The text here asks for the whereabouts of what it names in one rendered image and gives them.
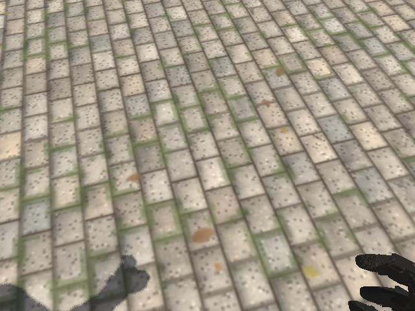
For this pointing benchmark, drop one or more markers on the robot right hand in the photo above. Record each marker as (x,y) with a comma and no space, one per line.
(398,269)

